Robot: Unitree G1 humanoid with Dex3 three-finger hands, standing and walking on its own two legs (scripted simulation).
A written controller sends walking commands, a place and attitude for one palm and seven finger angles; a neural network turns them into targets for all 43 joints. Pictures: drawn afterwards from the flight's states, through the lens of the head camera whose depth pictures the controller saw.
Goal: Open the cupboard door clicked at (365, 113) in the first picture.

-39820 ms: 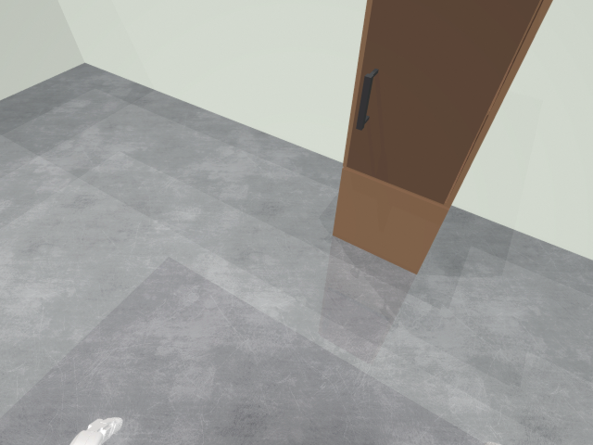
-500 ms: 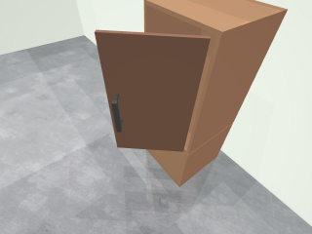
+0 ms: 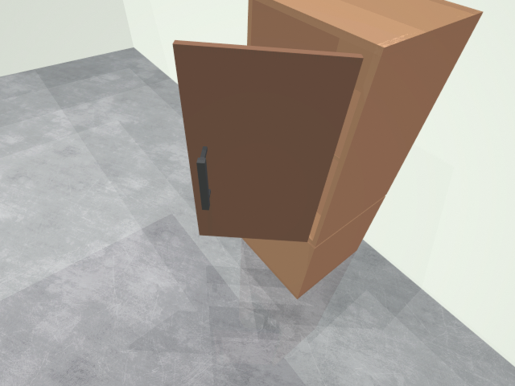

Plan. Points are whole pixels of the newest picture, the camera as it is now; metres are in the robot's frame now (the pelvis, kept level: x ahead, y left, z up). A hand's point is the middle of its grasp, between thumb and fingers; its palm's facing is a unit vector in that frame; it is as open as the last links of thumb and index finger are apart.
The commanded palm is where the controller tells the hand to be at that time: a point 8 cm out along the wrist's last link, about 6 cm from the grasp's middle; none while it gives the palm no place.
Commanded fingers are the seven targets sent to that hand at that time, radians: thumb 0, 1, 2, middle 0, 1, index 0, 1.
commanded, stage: shuffle to correct the standing spot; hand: left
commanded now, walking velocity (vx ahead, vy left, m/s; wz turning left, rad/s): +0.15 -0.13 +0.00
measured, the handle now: (205, 179) +0.58 +0.16 -0.07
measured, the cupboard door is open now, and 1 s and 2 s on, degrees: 49 49 49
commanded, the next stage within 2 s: come to a stop and stand still in 0.08 s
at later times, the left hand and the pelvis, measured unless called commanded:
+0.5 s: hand out of the picture +0.03 +0.13 -0.18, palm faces -0.01 -0.99 -0.17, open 7.3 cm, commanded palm none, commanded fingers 0.00 0.90 0.90 -0.20 -0.30 -0.20 -0.30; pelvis +0.03 -0.03 +0.00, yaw -2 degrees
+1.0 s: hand out of the picture +0.05 +0.21 -0.18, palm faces +0.00 -0.97 -0.22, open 7.3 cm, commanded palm none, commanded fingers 0.00 0.90 0.90 -0.20 -0.30 -0.20 -0.30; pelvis +0.01 +0.02 -0.01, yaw -1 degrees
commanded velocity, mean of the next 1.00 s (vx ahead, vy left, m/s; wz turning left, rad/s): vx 0.00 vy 0.01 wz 0.00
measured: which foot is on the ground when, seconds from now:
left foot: down 0.00-1.00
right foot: down 0.00-1.00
